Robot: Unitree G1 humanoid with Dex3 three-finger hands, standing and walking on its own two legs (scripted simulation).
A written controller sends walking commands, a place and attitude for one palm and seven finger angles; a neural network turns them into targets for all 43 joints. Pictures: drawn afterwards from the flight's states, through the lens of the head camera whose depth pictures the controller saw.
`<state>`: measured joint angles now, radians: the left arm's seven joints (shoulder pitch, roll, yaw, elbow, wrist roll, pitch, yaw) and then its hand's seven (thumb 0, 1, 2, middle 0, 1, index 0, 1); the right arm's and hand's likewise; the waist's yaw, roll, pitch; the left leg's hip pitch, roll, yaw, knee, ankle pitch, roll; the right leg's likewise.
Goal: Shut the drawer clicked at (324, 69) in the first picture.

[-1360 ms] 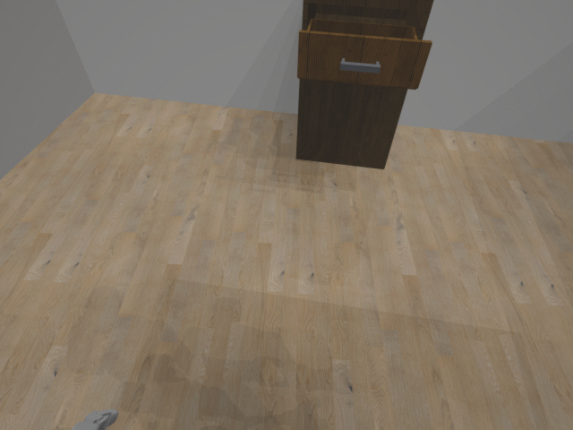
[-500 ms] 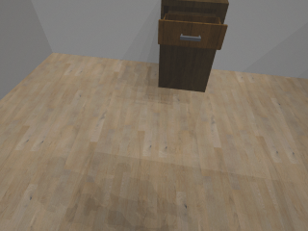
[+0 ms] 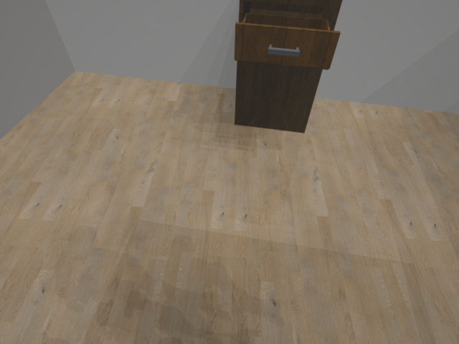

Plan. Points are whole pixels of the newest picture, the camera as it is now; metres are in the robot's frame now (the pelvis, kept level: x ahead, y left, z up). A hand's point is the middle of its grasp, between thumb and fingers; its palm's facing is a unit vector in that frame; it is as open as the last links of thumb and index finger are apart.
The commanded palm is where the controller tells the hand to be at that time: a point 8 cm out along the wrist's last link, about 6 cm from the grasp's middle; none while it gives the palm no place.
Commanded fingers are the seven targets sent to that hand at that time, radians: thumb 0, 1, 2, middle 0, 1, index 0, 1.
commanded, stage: look at it before walking up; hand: left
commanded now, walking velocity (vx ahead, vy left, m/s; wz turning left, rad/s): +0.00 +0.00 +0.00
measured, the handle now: (283, 49) +1.28 -0.17 -0.07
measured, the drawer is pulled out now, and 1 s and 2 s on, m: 0.30 0.30 0.30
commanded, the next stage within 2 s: walk to a spot facing it in 0.08 s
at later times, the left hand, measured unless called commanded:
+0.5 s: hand out of the picture +0.09 +0.19 -0.18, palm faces -0.14 -0.96 -0.23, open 7.4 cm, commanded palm none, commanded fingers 0.00 0.90 0.90 -0.20 -0.30 -0.20 -0.30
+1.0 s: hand (185, 307) +0.23 +0.11 -0.18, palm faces -0.22 -0.96 -0.16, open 7.4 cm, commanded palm none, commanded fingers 0.00 0.90 0.90 -0.20 -0.30 -0.20 -0.30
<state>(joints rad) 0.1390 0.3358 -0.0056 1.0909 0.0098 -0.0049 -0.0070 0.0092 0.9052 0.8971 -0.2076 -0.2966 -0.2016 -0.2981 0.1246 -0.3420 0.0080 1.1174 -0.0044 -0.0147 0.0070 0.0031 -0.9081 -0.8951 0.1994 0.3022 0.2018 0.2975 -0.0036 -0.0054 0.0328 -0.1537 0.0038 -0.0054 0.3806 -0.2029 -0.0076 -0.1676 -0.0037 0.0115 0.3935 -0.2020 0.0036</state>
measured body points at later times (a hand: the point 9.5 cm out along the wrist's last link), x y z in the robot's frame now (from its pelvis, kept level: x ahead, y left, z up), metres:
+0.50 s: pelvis +0.05 -0.02 -0.01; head +0.06 -0.03 +0.44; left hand +0.10 +0.24 -0.16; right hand +0.04 -0.28 -0.17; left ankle +0.00 +0.12 -0.75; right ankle +0.04 -0.12 -0.72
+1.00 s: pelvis +0.23 -0.06 -0.01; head +0.25 -0.06 +0.44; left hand +0.24 +0.16 -0.16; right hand +0.27 -0.32 -0.14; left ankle +0.38 +0.03 -0.71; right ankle +0.09 -0.14 -0.74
